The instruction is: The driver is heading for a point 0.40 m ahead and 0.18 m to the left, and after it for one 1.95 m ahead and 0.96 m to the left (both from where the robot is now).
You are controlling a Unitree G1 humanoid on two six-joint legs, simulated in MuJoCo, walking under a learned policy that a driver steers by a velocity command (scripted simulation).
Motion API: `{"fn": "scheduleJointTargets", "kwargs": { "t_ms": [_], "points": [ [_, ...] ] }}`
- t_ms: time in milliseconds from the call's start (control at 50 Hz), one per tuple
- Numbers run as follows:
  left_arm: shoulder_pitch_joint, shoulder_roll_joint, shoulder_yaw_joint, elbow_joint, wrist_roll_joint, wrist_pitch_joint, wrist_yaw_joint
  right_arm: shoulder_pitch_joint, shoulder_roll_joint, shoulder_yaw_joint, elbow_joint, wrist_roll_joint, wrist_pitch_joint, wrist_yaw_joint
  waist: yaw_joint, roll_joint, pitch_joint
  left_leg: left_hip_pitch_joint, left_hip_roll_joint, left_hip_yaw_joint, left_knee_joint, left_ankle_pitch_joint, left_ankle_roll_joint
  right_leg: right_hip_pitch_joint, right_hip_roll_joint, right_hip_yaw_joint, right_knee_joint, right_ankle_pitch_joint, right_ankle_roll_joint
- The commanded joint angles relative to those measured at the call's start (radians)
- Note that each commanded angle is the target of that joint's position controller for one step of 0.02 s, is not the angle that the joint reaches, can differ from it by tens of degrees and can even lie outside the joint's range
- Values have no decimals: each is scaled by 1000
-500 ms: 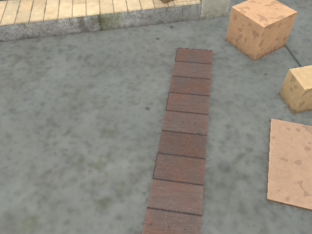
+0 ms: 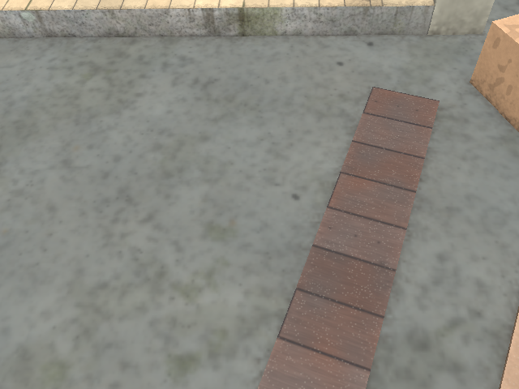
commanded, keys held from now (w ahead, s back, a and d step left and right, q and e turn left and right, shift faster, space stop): q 0.70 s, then w+q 0.30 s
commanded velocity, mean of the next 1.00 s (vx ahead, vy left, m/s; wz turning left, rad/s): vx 0.09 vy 0.00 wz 0.56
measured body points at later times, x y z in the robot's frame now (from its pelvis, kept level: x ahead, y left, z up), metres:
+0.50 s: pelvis +0.06 +0.00 +0.02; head +0.10 +0.01 +0.47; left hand +0.17 +0.30 -0.07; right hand +0.29 -0.24 -0.07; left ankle +0.10 +0.11 -0.71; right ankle +0.14 -0.13 -0.70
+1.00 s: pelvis +0.05 -0.02 +0.00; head +0.04 -0.01 +0.45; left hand +0.10 +0.31 -0.08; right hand +0.24 -0.25 -0.10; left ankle -0.05 +0.01 -0.71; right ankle +0.13 -0.14 -0.69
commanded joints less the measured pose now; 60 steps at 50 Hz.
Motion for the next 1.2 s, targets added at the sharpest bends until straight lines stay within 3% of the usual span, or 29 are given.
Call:
{"fn": "scheduleJointTargets", "kwargs": {
  "t_ms": [20, 100, 140, 160, 180, 200, 220, 240, 260, 340, 500, 540, 560, 600, 620, 640, 680, 720, 820, 900, 940, 960, 980, 1000, 1020, 1040, 1080, 1140, 1200],
  "points": [
    [-23, 186, 48, -64, -9, 9, 15, -55, -42, -10, -107, 2, 0, 16, -6, -135, -97, 26, 13, 34, -61, 2, 12, 133, -291, 59, -6, 867, -118],
    [-59, 205, 54, -78, -23, 28, 16, -47, -61, -27, -146, 8, 2, 39, -25, -161, -112, 169, -51, 109, -228, -70, 67, 154, -286, 13, 114, 1031, -102],
    [-73, 205, 56, -81, -35, 23, 23, 95, -109, -53, -123, 5, -3, 40, -102, -145, -173, 424, -103, 90, -481, 161, 128, 81, -221, -39, 320, 1068, -35],
    [-50, 194, 53, -112, -6, 8, 23, 188, -252, -96, -129, -2, -3, 21, -124, 46, -273, 714, 71, -226, -524, 665, 232, -164, -122, -46, 592, 615, 53],
    [-42, 121, 26, -168, 33, 0, 7, 191, -325, -106, -151, -34, -5, 15, -72, 270, -421, 863, 338, -702, -641, 797, 497, -447, 98, 85, 899, -430, 104],
    [-97, 170, 44, -128, -8, -4, -18, 158, -246, -83, -168, -40, -14, 18, -111, 111, -411, 788, 321, -630, -648, 629, 471, -463, 43, 274, 1016, -420, 93],
    [-138, 168, 43, -148, -33, 1, -25, 93, -206, -74, -177, -21, -23, 16, -83, 66, -284, 682, 273, -514, -664, 505, 411, -519, 18, 258, 985, -349, 79],
    [-139, 158, 43, -140, -19, 8, -15, 51, -168, -66, -177, 12, -23, 13, -49, -7, -179, 592, 209, -431, -693, 398, 340, -520, -9, 230, 900, -298, 84],
    [-142, 170, 50, -145, 0, 17, -1, 10, -151, -63, -183, 26, -17, 6, -27, -4, -135, 513, 168, -374, -718, 312, 301, -485, -28, 219, 824, -243, 94],
    [-126, 110, 37, -161, -8, 26, 5, -3, -167, -78, -204, 4, 2, -19, 4, 67, -144, 414, 74, -289, -738, 281, 286, -357, 13, 183, 644, -145, 135],
    [-160, 115, 36, -186, -25, 7, -24, 40, -189, -100, -221, 5, 37, -49, -42, 130, -166, 394, 73, -474, -677, -87, 255, -229, 33, 236, 267, -94, 143],
    [-92, 98, 42, -159, -29, -2, -33, 41, -180, -94, -223, 14, 51, -49, -6, 127, -151, 352, 6, -457, -599, -104, 205, -90, 49, 183, 15, 44, 109],
    [-64, 151, 62, -137, -10, -5, -36, 84, -166, -96, -225, 20, 52, -49, -33, 15, -173, 251, -71, -387, -523, -192, 148, 29, -16, 229, 47, 71, 79],
    [-69, 205, 80, -149, 4, 7, -35, 138, -143, -97, -207, 23, 42, -34, -33, -283, -180, 3, -237, -182, -41, -332, 54, 173, -302, 458, 21, 282, -51],
    [-156, 183, 70, -190, 3, 8, -30, 169, -179, -113, -185, 11, 40, -30, -72, -179, -163, -20, -216, -170, 161, -299, 26, 121, -328, 411, 37, 463, -51],
    [-218, 223, 79, -197, -4, 8, -28, 183, -203, -117, -207, 5, 49, -29, -115, -219, -184, -3, -163, -101, 309, -283, -5, 69, -387, 428, 31, 513, -77],
    [-284, 151, 48, -222, -8, 7, -12, 184, -230, -119, -204, -3, 81, -41, -117, -157, -165, 79, -106, -85, 517, -190, -38, -41, -320, 299, 34, 527, -69],
    [-278, 146, 35, -224, -9, 11, -3, 178, -207, -107, -237, 3, 104, -39, -114, -149, -149, 101, -88, -40, 460, -133, -33, -16, -263, 204, 6, 339, -41],
    [-146, 238, 72, -186, -9, 25, 1, 100, -139, -81, -319, 10, 100, 6, -53, -185, -142, 132, -4, 23, 30, -288, 30, 140, -341, 226, -107, -181, -46],
    [-275, 236, 84, -188, -11, 15, -17, 351, -165, -97, -209, 30, 94, 8, -160, -203, -92, 522, -6, 161, -339, -309, 113, -89, -257, 68, -75, -191, 0],
    [-336, 131, 60, -190, 3, 15, -13, 598, -113, -93, -57, 32, 64, -1, -245, 14, -39, 759, -69, 167, -619, -191, 160, -303, -107, -79, 364, -216, 33],
    [-382, 65, 38, -221, -8, 16, -34, 684, -104, -83, -44, 13, 43, 4, -263, 146, -7, 901, 42, -149, -531, -210, 244, -669, -65, -12, 781, -436, 75],
    [-401, 11, 12, -356, -81, -11, -63, 458, -239, -91, -148, -8, -7, 16, -114, 347, 6, 696, 300, -881, -885, -519, 475, -863, 6, 191, 864, -414, 90],
    [-440, 118, 27, -359, -106, -49, -77, 309, -244, -85, -215, -10, -42, 15, -85, 174, 98, 609, 379, -905, -997, -468, 445, -847, -43, 231, 917, -300, 66],
    [-451, 177, 40, -341, -87, -70, -83, 302, -212, -67, -203, -21, -53, 8, -78, 42, 115, 549, 340, -772, -960, -371, 384, -773, -64, 234, 874, -165, 60],
    [-393, 178, 46, -296, -52, -73, -75, 275, -222, -68, -204, -20, -54, 1, -42, -8, 93, 543, 269, -627, -910, -260, 335, -692, -77, 216, 829, -91, 75],
    [-399, 175, 53, -270, -24, -61, -67, 272, -175, -55, -192, -17, -51, -29, -51, 33, 52, 543, 167, -445, -881, -113, 296, -597, -51, 175, 755, 48, 130],
    [-426, 85, 26, -263, -35, -43, -77, 367, -117, -38, -159, 3, -42, -56, -82, 38, 27, 610, 115, -341, -883, -58, 273, -540, -10, 139, 555, 132, 158],
    [-472, 54, 21, -256, -44, -48, -95, 400, -128, -40, -126, 5, -27, -60, -111, 102, 20, 629, 110, -285, -886, 12, 253, -433, 28, 97, 347, 161, 154]
  ]
}}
